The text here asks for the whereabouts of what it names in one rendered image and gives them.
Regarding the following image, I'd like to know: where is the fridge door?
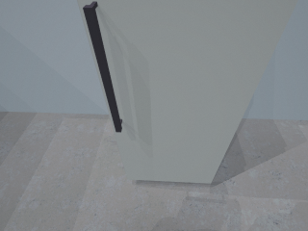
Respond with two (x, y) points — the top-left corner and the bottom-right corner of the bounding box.
(77, 0), (298, 184)

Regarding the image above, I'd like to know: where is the handle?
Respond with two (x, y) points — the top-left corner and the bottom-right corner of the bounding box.
(83, 1), (122, 133)

